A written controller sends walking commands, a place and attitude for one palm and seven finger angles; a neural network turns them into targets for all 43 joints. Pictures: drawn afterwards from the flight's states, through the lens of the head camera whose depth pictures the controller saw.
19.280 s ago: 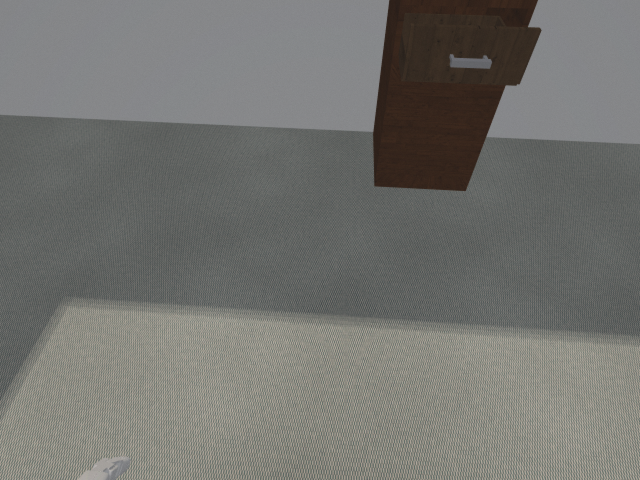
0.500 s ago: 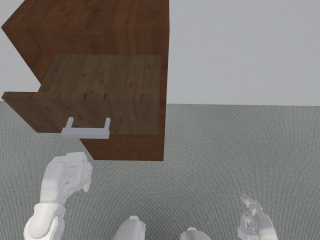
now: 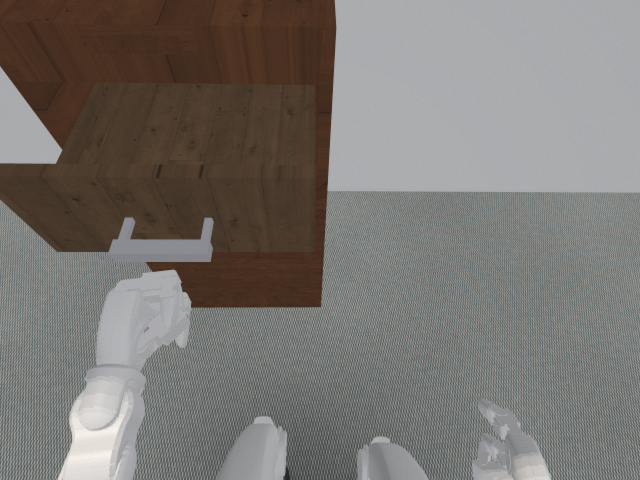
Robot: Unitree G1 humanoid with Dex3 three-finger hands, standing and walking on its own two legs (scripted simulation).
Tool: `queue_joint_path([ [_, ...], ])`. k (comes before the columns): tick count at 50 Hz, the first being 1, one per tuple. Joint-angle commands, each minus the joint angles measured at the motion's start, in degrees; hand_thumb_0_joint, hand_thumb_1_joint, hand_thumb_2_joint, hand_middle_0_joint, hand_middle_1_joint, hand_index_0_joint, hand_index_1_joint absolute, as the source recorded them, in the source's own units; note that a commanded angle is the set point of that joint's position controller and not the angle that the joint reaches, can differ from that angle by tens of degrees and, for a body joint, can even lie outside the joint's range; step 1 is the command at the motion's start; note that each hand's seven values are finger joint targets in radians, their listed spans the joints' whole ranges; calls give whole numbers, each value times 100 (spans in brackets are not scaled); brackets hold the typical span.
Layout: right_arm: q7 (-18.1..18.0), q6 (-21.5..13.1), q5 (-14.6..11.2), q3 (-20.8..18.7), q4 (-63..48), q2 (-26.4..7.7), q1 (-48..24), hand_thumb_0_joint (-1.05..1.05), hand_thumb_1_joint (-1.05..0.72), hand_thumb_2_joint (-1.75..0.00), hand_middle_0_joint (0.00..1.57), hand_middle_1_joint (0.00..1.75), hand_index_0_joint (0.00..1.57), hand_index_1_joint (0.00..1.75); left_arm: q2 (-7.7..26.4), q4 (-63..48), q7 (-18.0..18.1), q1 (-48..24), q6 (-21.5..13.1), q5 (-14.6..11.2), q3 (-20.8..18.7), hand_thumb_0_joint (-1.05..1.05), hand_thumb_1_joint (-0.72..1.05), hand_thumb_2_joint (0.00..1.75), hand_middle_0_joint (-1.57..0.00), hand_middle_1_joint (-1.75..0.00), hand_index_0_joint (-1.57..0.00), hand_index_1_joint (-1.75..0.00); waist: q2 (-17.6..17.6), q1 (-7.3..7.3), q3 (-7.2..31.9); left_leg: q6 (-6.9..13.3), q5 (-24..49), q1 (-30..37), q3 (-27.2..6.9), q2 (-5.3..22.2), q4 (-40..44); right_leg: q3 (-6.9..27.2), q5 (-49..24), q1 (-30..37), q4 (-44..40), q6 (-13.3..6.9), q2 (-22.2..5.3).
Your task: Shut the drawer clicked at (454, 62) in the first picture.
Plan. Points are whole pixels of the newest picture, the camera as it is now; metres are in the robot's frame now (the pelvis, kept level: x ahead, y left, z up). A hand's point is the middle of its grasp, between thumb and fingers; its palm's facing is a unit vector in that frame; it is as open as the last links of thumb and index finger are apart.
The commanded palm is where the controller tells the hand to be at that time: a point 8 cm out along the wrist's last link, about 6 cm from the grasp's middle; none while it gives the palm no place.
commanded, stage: bring the fist close to the handle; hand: left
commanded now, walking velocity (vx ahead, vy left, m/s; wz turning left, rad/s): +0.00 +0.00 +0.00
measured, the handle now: (165, 237) +0.40 +0.22 +0.03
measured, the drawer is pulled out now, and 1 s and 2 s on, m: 0.17 0.16 0.02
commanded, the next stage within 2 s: push the drawer shut in 0.16 s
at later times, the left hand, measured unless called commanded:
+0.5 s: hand (184, 302) +0.32 +0.18 +0.03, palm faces +0.03 -1.00 -0.05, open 3.3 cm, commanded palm +0.30 +0.23 +0.04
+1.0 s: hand (184, 285) +0.34 +0.18 +0.03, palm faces +0.03 -1.00 -0.06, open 2.6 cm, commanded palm +0.36 +0.23 +0.04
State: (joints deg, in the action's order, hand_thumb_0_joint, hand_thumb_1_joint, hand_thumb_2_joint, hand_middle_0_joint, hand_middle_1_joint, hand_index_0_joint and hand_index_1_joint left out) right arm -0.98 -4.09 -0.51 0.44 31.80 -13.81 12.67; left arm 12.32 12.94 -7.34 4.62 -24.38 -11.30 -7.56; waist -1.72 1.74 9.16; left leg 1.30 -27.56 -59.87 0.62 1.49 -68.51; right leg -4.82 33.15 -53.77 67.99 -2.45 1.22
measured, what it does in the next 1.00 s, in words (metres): stands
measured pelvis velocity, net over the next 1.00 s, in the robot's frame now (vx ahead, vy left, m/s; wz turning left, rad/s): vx -0.01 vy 0.00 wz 0.01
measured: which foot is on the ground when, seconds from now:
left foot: down 0.00-1.00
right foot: down 0.00-1.00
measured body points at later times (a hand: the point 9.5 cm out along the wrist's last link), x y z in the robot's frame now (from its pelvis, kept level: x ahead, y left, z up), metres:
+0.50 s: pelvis +0.00 +0.00 +0.00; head +0.09 +0.01 +0.44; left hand +0.31 +0.23 +0.04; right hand +0.17 -0.24 -0.10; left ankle +0.05 +0.11 -0.64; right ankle +0.00 -0.10 -0.64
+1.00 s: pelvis -0.01 +0.00 -0.01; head +0.08 +0.01 +0.43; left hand +0.33 +0.24 +0.03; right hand +0.13 -0.25 -0.12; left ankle +0.05 +0.11 -0.64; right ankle +0.00 -0.10 -0.64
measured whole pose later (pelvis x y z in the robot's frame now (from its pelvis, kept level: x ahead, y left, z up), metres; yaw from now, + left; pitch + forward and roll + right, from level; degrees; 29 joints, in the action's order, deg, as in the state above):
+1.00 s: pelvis -0.01 +0.00 -0.01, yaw +1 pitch +19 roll -3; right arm -2.8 -3.1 -1.2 1.1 36.4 -14.6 12.2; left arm 15.2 31.2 -9.1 -13.4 -27.7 -10.7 -9.6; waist -1.5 1.6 8.3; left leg 1.0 -26.5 -62.9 -1.0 1.3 -70.0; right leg -6.4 32.5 -56.1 69.2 -2.9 1.2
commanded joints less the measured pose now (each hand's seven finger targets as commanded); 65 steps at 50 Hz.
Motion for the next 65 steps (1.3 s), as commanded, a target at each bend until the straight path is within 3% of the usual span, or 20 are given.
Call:
queue_joint_path([
  [1,-75,-246,-11,-307,-794,-800,-135,0,-90,-90,20,30,20,30,593,-1220,-13,-665,-405,-74,-204,0,90,90,-140,-160,-140,-160,-24,27,1688,44,1203,1671,-318,-49,878,301,-1512,619,-1052,97,20],
  [4,-83,-231,-21,-310,-801,-797,-128,0,-90,-90,20,30,20,30,643,-1196,-33,-569,-411,-125,-267,0,90,90,-140,-160,-140,-160,84,23,1632,46,1085,1576,-297,-60,874,335,-1439,659,-1113,118,7],
  [8,-93,-234,-12,-303,-798,-776,-149,0,-90,-90,20,30,20,30,645,-1241,-12,-652,-467,-92,-255,0,90,90,-140,-160,-140,-160,-135,-1,1613,40,1063,1620,-294,-72,858,344,-1377,592,-1096,95,-4],
  [12,-103,-210,-7,-310,-793,-783,-126,0,-90,-90,20,30,20,30,718,-1225,-30,-533,-477,-117,-380,0,90,90,-140,-160,-140,-160,80,-6,1794,57,1323,1610,-283,-68,793,348,-1712,745,-1023,108,8],
  [14,-101,-213,-11,-295,-765,-768,-149,0,-90,-90,20,30,20,30,655,-1301,-67,-838,-485,-119,-240,0,90,90,-140,-160,-140,-160,-101,64,1717,55,1230,1606,-274,-74,768,373,-1639,653,-1046,120,-5],
  [16,-123,-199,-2,-292,-728,-808,-136,0,-90,-90,20,30,20,30,748,-1083,-66,-975,-443,-94,-312,0,90,90,-140,-160,-140,-160,13,109,1593,68,1108,1489,-302,-65,739,364,-1474,532,-1049,114,20],
  [24,-143,-191,-24,-292,-656,-831,-65,0,-90,-90,20,30,20,30,725,-822,-114,-1637,-329,-83,-259,0,90,90,-140,-160,-140,-160,-192,89,1964,31,1366,1845,-337,-47,774,342,-1686,553,-1022,101,9],
  [29,-98,-98,-17,-287,-630,-817,8,0,-90,-90,20,30,20,30,820,-521,-17,-1751,-216,-67,-430,0,90,90,-140,-160,-140,-160,-51,73,1940,33,1537,1723,-266,-57,763,375,-1998,762,-1036,124,9],
  [31,-104,-51,-16,-284,-598,-844,40,0,-90,-90,20,30,20,30,1019,-288,18,-1850,-233,-58,-644,0,90,90,-140,-160,-140,-160,161,87,1830,52,1395,1488,-248,-60,733,424,-1904,813,-1058,136,32],
  [34,-113,-47,-17,-287,-517,-818,31,0,-90,-90,20,30,20,30,947,-340,25,-2437,-389,-38,-561,0,90,90,-140,-160,-140,-160,-120,171,1846,33,1286,1608,-246,-57,722,428,-1761,618,-1053,132,9],
  [39,-144,-73,-19,-279,-377,-850,74,0,-90,-90,20,30,20,30,902,-80,16,-3148,-523,6,-410,0,90,90,-140,-160,-140,-160,-163,284,1891,30,1104,1714,-328,-51,719,402,-1456,358,-1062,116,13],
  [41,-184,-88,-21,-286,-298,-893,121,0,-90,-90,20,30,20,30,1124,62,14,-3460,-546,5,-572,0,90,90,-140,-160,-140,-160,-33,331,1900,56,1003,1607,-332,-42,665,443,-1354,346,-1088,123,26],
  [44,-217,-114,-46,-253,-232,-873,94,0,-90,-90,20,30,20,30,1073,241,-30,-3934,-574,10,-454,0,90,90,-140,-160,-140,-160,-255,354,1920,35,731,1641,-339,-58,708,475,-1031,233,-1149,117,11],
  [46,-252,-121,-55,-236,-172,-911,112,0,-90,-90,20,30,20,30,1139,412,-13,-4309,-578,-11,-446,0,90,90,-140,-160,-140,-160,-22,494,1829,77,466,1507,-371,-42,681,497,-771,126,-1205,139,33],
  [53,-329,-117,-102,-143,-107,-938,158,0,-90,-90,20,30,20,30,1415,1118,-25,-5349,-550,-3,-493,0,90,90,-140,-160,-140,-160,-257,567,1826,49,-181,1339,-377,-71,721,612,-175,-10,-1296,126,24],
  [55,-336,-107,-109,-112,-79,-957,194,0,-90,-90,20,30,20,30,1495,1348,-24,-5654,-531,17,-500,0,90,90,-140,-160,-140,-160,-379,580,1786,33,-259,1380,-424,-69,771,563,-144,-112,-1264,103,37],
  [57,-340,-107,-86,-118,-46,-983,257,0,-90,-90,20,30,20,30,1500,1453,-14,-5936,-544,35,-503,0,90,90,-140,-160,-140,-160,-449,616,1996,45,-218,1531,-461,-72,746,526,-232,-212,-1210,108,41],
  [58,-330,-96,-75,-113,-31,-997,293,0,-90,-90,20,30,20,30,1612,1595,8,-5989,-539,42,-604,0,90,90,-140,-160,-140,-160,-450,578,2000,28,-186,1540,-485,-68,762,506,-255,-199,-1196,95,45],
  [59,-315,-88,-71,-108,-33,-985,309,0,-90,-90,20,30,20,30,1506,1769,10,-6033,-520,50,-534,0,90,90,-140,-160,-140,-160,-379,613,1958,37,-199,1480,-474,-77,762,514,-237,-192,-1226,105,50],
  [65,-247,-25,-17,-131,75,-1044,517,0,-90,-90,20,30,20,30,1656,2418,35,-6689,-603,161,-675,0,90,90,-140,-160,-140,-160,-362,688,2025,41,-87,1483,-522,-65,730,433,-340,-375,-1132,100,58],
])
